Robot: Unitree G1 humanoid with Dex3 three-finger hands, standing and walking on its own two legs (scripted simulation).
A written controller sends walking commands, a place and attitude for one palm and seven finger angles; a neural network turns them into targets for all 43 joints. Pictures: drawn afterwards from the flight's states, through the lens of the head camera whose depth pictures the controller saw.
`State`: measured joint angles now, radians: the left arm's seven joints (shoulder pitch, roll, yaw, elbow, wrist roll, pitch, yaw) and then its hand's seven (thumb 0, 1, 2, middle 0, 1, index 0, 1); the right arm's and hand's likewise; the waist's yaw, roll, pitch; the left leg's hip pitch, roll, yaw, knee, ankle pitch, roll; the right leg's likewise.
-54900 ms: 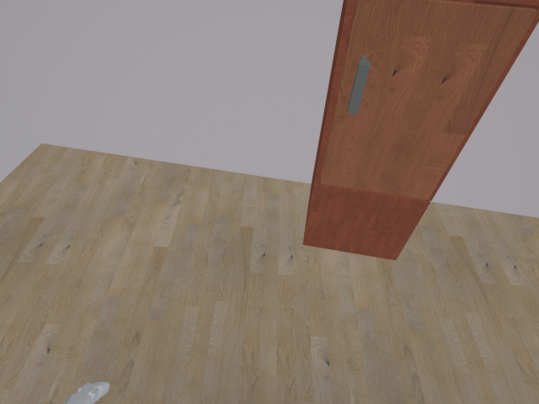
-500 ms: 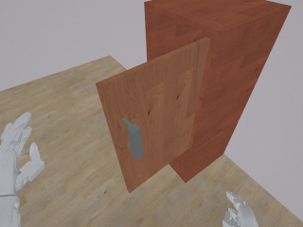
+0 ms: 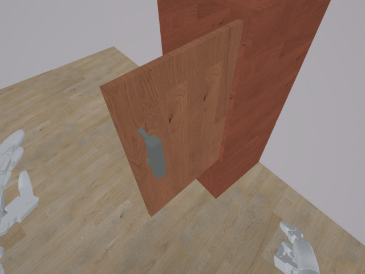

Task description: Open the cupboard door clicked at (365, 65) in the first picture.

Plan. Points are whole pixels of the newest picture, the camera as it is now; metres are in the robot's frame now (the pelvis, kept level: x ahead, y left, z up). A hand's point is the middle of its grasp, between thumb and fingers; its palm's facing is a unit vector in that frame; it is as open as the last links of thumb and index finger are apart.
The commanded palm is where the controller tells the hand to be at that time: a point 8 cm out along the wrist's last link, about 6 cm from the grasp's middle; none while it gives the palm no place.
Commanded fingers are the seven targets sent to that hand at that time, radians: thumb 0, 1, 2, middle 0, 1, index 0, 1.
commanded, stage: step back with the hand held close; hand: left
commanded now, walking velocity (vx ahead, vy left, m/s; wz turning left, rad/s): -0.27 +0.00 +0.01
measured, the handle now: (151, 153) +0.37 +0.11 +0.05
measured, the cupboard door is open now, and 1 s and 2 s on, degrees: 93 93 93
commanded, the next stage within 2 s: stop stepping back and stand still in 0.88 s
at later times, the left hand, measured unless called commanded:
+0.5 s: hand out of the picture +0.11 +0.27 +0.14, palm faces +0.43 -0.78 -0.47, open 7.4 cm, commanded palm +0.05 +0.31 +0.17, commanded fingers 0.00 0.90 0.90 -0.20 -0.30 -0.20 -0.30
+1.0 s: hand out of the picture +0.03 +0.25 +0.15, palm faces +0.33 -0.83 -0.45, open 7.4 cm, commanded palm -0.04 +0.29 +0.17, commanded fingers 0.00 0.90 0.90 -0.20 -0.30 -0.20 -0.30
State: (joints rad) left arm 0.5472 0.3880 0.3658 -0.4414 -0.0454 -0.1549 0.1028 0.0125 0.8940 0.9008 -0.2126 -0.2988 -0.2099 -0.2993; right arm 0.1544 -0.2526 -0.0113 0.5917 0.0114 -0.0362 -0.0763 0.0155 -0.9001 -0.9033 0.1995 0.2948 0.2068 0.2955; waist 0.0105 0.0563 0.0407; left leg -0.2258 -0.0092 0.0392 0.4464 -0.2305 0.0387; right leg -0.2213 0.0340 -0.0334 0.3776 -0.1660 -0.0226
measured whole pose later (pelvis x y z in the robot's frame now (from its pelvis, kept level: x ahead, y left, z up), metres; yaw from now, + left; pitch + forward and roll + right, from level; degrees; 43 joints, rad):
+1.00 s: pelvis -0.20 +0.00 -0.02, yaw -4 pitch +4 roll -2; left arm 0.51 0.47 0.42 -0.59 -0.07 -0.20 0.14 0.01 0.89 0.90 -0.21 -0.30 -0.21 -0.30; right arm 0.07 -0.16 0.04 0.62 -0.01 -0.13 -0.04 0.01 -0.90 -0.90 0.20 0.30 0.21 0.30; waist 0.05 -0.05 0.01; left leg -0.59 0.02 0.05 0.43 0.00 0.00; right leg -0.08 0.04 0.01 0.43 -0.43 -0.04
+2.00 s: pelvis -0.30 +0.04 -0.01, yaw -2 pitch -2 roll +1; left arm 0.50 0.38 0.41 -0.42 -0.01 -0.20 0.14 0.01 0.89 0.90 -0.21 -0.30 -0.21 -0.30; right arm 0.23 -0.17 0.04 0.62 0.00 -0.14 -0.06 0.01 -0.90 -0.90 0.20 0.30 0.21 0.30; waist 0.03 -0.01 0.03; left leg -0.19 0.02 0.06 0.49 -0.26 0.00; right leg -0.29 -0.05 -0.08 0.49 -0.17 0.00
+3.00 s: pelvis -0.31 +0.03 +0.00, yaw +2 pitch -2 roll +0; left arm 0.14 0.33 0.04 1.12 0.02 0.01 0.00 0.01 0.91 0.90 -0.20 -0.30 -0.20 -0.30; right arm 0.20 -0.29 -0.02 1.09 -0.02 0.02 0.01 0.01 -0.90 -0.90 0.20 0.29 0.21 0.30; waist 0.00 0.05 0.07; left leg -0.19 0.02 0.00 0.43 -0.21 -0.02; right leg -0.25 -0.04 -0.11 0.42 -0.14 -0.02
